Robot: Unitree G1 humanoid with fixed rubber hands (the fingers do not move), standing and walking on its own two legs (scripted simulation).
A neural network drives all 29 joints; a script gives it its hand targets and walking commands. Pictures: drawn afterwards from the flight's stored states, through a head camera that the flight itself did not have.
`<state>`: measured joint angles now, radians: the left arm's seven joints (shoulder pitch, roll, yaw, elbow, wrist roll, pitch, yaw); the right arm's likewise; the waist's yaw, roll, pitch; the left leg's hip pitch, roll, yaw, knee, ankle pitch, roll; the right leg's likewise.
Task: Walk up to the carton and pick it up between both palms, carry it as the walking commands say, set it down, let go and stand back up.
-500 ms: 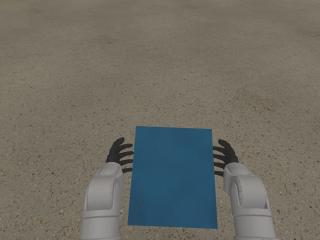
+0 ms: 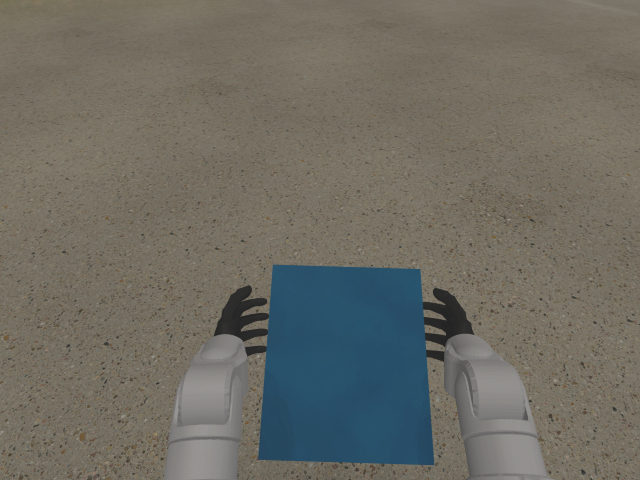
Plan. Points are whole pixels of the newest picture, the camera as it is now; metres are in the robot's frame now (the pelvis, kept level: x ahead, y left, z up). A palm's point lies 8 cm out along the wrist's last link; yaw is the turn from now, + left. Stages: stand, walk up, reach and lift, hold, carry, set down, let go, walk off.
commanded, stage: carry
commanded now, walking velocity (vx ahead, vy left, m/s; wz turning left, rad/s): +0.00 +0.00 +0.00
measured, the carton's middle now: (340, 363) +0.32 +0.01 -0.05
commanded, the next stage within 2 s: hold in 1.58 s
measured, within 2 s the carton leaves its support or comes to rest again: neither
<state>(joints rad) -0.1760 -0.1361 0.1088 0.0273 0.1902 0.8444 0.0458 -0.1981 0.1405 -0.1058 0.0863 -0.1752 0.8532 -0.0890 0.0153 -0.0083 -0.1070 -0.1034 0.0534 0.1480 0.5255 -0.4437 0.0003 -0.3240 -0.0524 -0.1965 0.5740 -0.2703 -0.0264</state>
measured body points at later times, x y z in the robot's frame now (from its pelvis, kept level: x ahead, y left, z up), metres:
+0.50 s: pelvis -0.05 +0.00 +0.00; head -0.08 +0.01 +0.45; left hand +0.25 +0.15 +0.04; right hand +0.25 -0.13 +0.04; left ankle -0.10 +0.09 -0.73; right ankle +0.02 -0.10 -0.73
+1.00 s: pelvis -0.06 +0.02 +0.00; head -0.09 +0.03 +0.45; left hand +0.24 +0.17 +0.04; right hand +0.24 -0.12 +0.04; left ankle -0.10 +0.09 -0.73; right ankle +0.02 -0.10 -0.73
